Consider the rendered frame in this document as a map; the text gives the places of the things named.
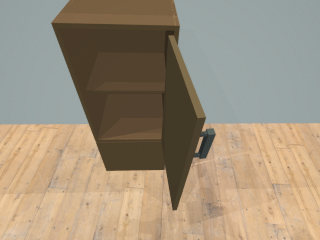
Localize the handle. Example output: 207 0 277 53
194 128 216 159

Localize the cupboard door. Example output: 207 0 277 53
161 35 206 211

